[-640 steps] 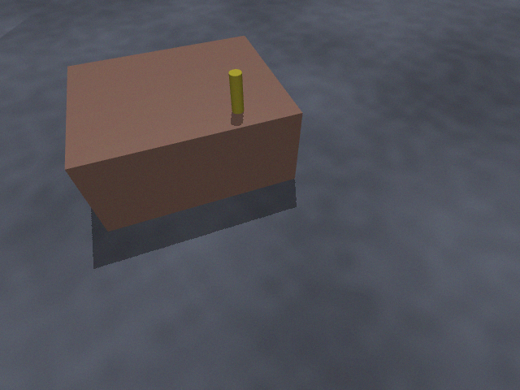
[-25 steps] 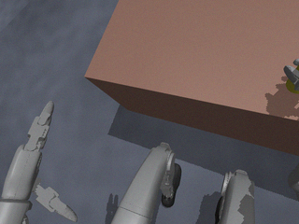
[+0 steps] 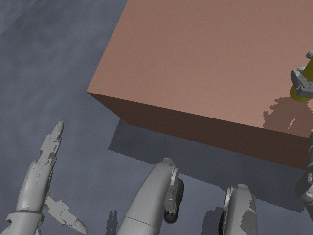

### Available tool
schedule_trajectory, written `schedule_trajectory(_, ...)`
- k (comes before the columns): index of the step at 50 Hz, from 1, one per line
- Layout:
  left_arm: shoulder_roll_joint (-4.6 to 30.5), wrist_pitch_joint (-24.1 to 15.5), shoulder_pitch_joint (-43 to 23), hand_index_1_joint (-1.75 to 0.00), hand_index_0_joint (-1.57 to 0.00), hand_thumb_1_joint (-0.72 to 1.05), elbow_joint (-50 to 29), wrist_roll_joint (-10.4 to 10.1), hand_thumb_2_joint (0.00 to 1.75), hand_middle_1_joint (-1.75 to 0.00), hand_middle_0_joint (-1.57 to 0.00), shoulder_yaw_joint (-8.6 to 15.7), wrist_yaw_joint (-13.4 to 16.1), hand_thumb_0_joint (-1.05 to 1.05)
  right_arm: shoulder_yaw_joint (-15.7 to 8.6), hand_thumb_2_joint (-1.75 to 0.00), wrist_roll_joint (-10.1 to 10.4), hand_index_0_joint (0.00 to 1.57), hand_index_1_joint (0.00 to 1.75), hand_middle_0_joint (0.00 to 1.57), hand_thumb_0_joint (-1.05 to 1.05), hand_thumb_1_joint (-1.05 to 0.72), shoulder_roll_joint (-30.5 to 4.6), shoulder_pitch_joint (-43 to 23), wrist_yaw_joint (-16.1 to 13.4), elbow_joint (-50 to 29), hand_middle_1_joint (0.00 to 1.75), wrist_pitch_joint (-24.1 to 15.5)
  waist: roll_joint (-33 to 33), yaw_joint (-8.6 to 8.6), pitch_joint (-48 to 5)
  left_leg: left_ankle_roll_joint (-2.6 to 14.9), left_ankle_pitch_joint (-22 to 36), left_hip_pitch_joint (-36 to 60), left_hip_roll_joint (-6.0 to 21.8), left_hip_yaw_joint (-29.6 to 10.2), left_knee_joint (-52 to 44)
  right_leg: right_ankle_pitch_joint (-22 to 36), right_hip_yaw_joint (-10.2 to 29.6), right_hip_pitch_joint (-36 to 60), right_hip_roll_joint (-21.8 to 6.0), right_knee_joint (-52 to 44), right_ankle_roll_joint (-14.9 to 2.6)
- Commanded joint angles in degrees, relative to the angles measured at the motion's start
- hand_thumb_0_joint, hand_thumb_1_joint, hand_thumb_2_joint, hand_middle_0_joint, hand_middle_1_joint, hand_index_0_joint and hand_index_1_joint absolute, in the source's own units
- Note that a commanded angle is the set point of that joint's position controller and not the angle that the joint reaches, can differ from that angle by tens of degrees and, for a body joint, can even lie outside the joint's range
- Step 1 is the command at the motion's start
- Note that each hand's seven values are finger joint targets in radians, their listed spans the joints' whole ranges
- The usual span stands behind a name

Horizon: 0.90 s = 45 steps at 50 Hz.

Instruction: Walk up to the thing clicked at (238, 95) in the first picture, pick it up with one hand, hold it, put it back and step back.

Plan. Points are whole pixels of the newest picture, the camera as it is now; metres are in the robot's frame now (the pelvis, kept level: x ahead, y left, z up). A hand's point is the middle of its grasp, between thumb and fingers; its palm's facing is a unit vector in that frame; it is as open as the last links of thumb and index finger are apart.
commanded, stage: settle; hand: right
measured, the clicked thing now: out of the picture +0.53 -0.22 -0.02
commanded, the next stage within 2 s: lift in 0.44 s
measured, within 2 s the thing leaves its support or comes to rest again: neither
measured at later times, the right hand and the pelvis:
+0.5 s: hand out of the picture +0.53 -0.21 +0.00, palm faces +0.17 +0.98 +0.01, open 7.4 cm; pelvis +0.01 +0.00 +0.03, yaw +0 degrees
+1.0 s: hand out of the picture +0.51 -0.20 +0.05, palm faces +0.18 +0.98 +0.00, open 7.4 cm; pelvis +0.03 +0.00 +0.06, yaw -1 degrees
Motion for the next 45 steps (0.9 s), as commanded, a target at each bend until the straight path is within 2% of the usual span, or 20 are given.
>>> schedule_trajectory(1,12.2,-2.9,2.6,-0.06,-0.05,-0.58,-10.2,-0.3,0.07,-0.05,-0.06,11.0,2.2,0.00,-1.9,-1.23,0.1,1.35,1.36,1.32,0.00,-0.44,-15.9,-22.9,-0.3,-14.0,1.36,-4.9,-20.1,-1.27,-36.4,2.31,11.5,26.4,-2.7,-1.4,-7.6,19.8,0.5,23.2,1.5,-14.8,0.25)
schedule_trajectory(4,8.3,-2.6,5.2,-0.06,-0.04,-0.58,-6.1,-0.3,0.07,-0.05,-0.06,7.8,1.6,0.00,2.3,-1.23,1.0,1.32,1.35,1.30,0.00,-0.45,-6.7,-21.2,1.0,-8.9,1.35,-4.3,-17.1,0.49,-29.5,2.28,12.1,25.1,-2.9,-1.0,-8.8,19.5,0.6,20.3,1.7,-15.2,-0.04)
schedule_trajectory(6,9.7,-2.7,2.4,-0.06,-0.04,-0.58,-9.4,-0.6,0.07,-0.04,-0.06,8.0,2.0,0.00,-1.6,-1.23,0.6,1.34,1.35,1.32,0.00,-0.48,-14.3,-22.9,0.2,-13.3,1.35,-4.8,-18.3,-2.13,-34.3,2.18,11.4,27.1,-2.7,-1.6,-9.1,18.9,0.5,21.9,1.6,-16.1,0.11)
schedule_trajectory(7,10.2,-2.5,2.7,-0.06,-0.04,-0.58,-9.3,-0.2,0.07,-0.04,-0.05,8.4,2.0,0.00,-1.5,-1.24,0.2,1.35,1.37,1.33,0.00,-0.46,-14.8,-22.5,0.1,-13.4,1.37,-4.8,-19.9,-2.10,-34.5,2.28,11.5,27.5,-2.7,-1.6,-9.0,19.5,0.4,23.5,1.4,-16.5,0.32)
schedule_trajectory(10,8.1,-2.4,5.0,-0.06,-0.04,-0.57,-5.9,-0.3,0.07,-0.05,-0.05,7.2,1.7,0.00,1.1,-1.24,1.0,1.32,1.36,1.30,0.00,-0.49,-9.2,-22.3,0.8,-10.9,1.36,-4.6,-19.7,-1.07,-30.7,2.45,11.2,25.1,-2.9,-1.0,-9.7,20.1,0.7,24.2,1.5,-17.3,0.42)
schedule_trajectory(12,9.8,-2.4,2.4,-0.06,-0.04,-0.58,-7.1,-0.2,0.07,-0.04,-0.05,8.4,2.0,0.00,-1.6,-1.24,0.8,1.32,1.35,1.30,0.00,-0.50,-14.5,-22.5,0.0,-14.0,1.35,-4.9,-21.2,-2.80,-33.9,2.48,11.8,26.4,-2.9,-1.4,-9.8,21.6,0.6,25.9,1.3,-17.4,0.51)
schedule_trajectory(16,8.5,-2.4,3.0,-0.06,-0.04,-0.58,-5.7,-0.1,0.07,-0.04,-0.05,7.4,1.8,0.00,1.6,-1.25,1.4,1.31,1.36,1.30,0.00,-0.52,-8.8,-22.9,0.6,-13.4,1.36,-5.0,-20.2,-1.09,-32.8,2.42,12.4,26.6,-3.0,-1.0,-10.5,22.4,0.8,26.8,1.2,-17.8,0.48)
schedule_trajectory(17,9.8,-2.5,2.2,-0.06,-0.04,-0.58,-6.5,-0.3,0.07,-0.04,-0.05,8.4,2.0,0.00,0.2,-1.26,1.2,1.31,1.36,1.29,0.00,-0.51,-11.2,-22.4,0.2,-13.6,1.36,-4.9,-19.7,-1.86,-34.6,2.37,12.4,27.0,-3.0,-0.9,-10.7,22.8,1.0,27.9,1.1,-18.0,0.40)
schedule_trajectory(19,9.2,-2.0,3.0,-0.06,-0.04,-0.58,-5.4,0.2,0.07,-0.04,-0.05,7.4,2.0,0.00,-0.5,-1.29,0.7,1.34,1.39,1.32,0.00,-0.52,-13.2,-23.5,-0.3,-14.7,1.39,-5.2,-21.1,-2.56,-35.1,2.38,13.8,28.7,-3.1,-1.2,-11.1,24.5,0.7,28.3,1.1,-18.2,0.49)
schedule_trajectory(21,6.9,-1.7,3.3,-0.06,-0.04,-0.58,-3.4,0.1,0.07,-0.04,-0.05,5.1,1.6,0.00,2.1,-1.30,1.3,1.34,1.40,1.32,0.00,-0.52,-8.1,-23.1,0.2,-12.2,1.40,-5.0,-19.3,-2.14,-31.6,2.41,12.6,28.1,-3.0,-1.2,-11.7,21.9,0.5,25.8,1.4,-18.8,0.38)
schedule_trajectory(25,9.3,-1.4,2.1,-0.06,-0.04,-0.57,-4.6,0.3,0.07,-0.04,-0.05,6.9,2.1,0.00,0.0,-1.31,0.9,1.32,1.40,1.30,0.00,-0.52,-12.6,-22.8,-0.3,-14.5,1.40,-5.5,-21.2,-3.10,-34.9,2.48,12.9,29.1,-3.2,-1.3,-11.8,23.7,0.8,29.3,1.0,-19.5,0.57)
schedule_trajectory(26,8.4,-1.2,3.5,-0.06,-0.04,-0.57,-3.5,0.4,0.07,-0.04,-0.05,6.6,2.0,0.00,1.1,-1.31,1.0,1.31,1.40,1.29,0.00,-0.53,-10.0,-21.9,-0.1,-11.9,1.40,-5.2,-19.8,-1.79,-33.0,2.34,13.3,29.1,-3.2,-1.3,-12.4,23.5,0.6,28.5,1.1,-19.2,0.38)
schedule_trajectory(27,7.6,-1.2,3.6,-0.06,-0.04,-0.58,-1.8,0.3,0.07,-0.04,-0.05,5.9,1.8,0.00,1.8,-1.32,1.4,1.32,1.40,1.30,0.00,-0.54,-8.3,-21.6,0.1,-10.9,1.40,-5.1,-18.7,-2.17,-31.1,2.37,12.6,29.4,-3.2,-1.2,-12.6,21.9,0.5,26.2,1.4,-19.8,0.28)
schedule_trajectory(30,9.1,-1.4,0.8,-0.05,-0.04,-0.56,-5.7,0.2,0.06,-0.04,-0.05,6.6,2.2,0.00,-0.1,-1.31,1.5,1.38,1.43,1.36,0.00,-0.48,-11.4,-21.8,-0.3,-14.6,1.43,-5.4,-18.8,-3.12,-36.1,2.22,14.0,32.6,-3.0,-1.5,-12.7,23.3,0.5,28.8,1.2,-20.1,0.36)
schedule_trajectory(33,6.9,-0.8,4.9,-0.05,-0.04,-0.56,-1.8,0.2,0.06,-0.04,-0.05,5.1,1.8,0.00,2.5,-1.32,1.9,1.39,1.44,1.38,0.00,-0.50,-6.9,-20.0,0.2,-12.9,1.44,-5.0,-20.2,-3.07,-32.8,2.39,14.7,30.5,-3.4,-1.1,-13.3,26.5,0.4,30.5,1.2,-20.7,0.62)
schedule_trajectory(36,8.9,-1.0,1.9,-0.05,-0.04,-0.57,-4.8,0.0,0.06,-0.04,-0.05,6.6,2.1,0.00,0.6,-1.30,1.9,1.39,1.43,1.38,0.00,-0.53,-10.2,-20.9,-0.4,-18.1,1.43,-5.0,-20.6,-4.27,-38.2,2.26,16.9,32.4,-3.3,-1.1,-13.7,30.9,0.6,35.5,0.9,-20.7,0.71)
schedule_trajectory(39,5.9,-0.6,3.7,-0.05,-0.04,-0.56,-0.1,0.0,0.06,-0.04,-0.05,4.6,1.6,0.00,3.6,-1.29,2.9,1.37,1.42,1.36,0.00,-0.52,-3.3,-17.0,-0.1,-13.8,1.42,-4.3,-18.0,-4.57,-30.6,2.31,14.2,32.4,-3.3,-1.2,-15.2,25.2,0.1,30.8,1.3,-22.9,0.60)
schedule_trajectory(42,8.3,-0.9,0.2,-0.05,-0.04,-0.57,-4.8,-0.1,0.06,-0.04,-0.05,6.0,2.2,0.00,0.2,-1.29,2.4,1.39,1.42,1.38,0.00,-0.54,-10.2,-19.1,-1.2,-22.6,1.42,-5.0,-18.0,-6.82,-38.2,1.97,16.2,39.2,-2.9,-2.2,-16.2,25.4,-0.4,33.5,1.3,-23.9,0.45)
schedule_trajectory(44,5.0,-0.2,5.0,-0.05,-0.04,-0.56,1.7,0.1,0.06,-0.04,-0.05,4.0,1.7,0.00,4.6,-1.31,3.2,1.39,1.43,1.38,0.00,-0.51,-1.4,-14.5,-0.5,-17.3,1.43,-4.2,-17.7,-6.38,-31.1,2.09,16.0,37.3,-3.2,-1.9,-17.1,25.8,-0.9,32.3,1.6,-24.8,0.46)
schedule_trajectory(45,3.7,-0.1,6.1,-0.05,-0.04,-0.56,4.2,-0.3,0.06,-0.04,-0.05,3.6,1.6,0.00,4.9,-1.30,3.6,1.39,1.43,1.37,0.00,-0.53,0.0,-12.0,-0.3,-15.5,1.43,-3.7,-16.1,-6.71,-28.1,2.02,15.9,37.1,-3.1,-2.1,-17.7,25.1,-1.0,30.7,1.9,-25.1,0.35)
